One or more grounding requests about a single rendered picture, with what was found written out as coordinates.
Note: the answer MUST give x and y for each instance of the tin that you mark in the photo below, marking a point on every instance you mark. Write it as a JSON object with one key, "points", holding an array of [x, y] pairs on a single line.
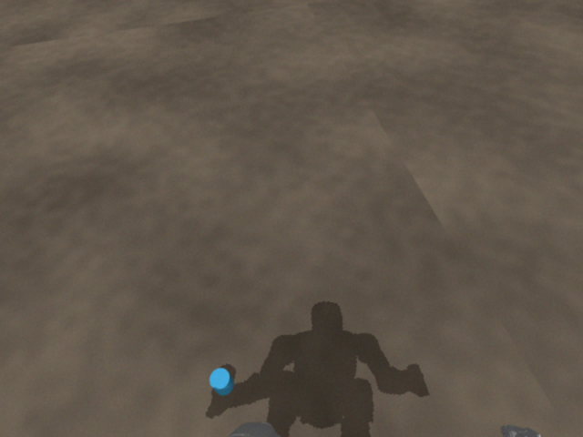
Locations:
{"points": [[221, 381]]}

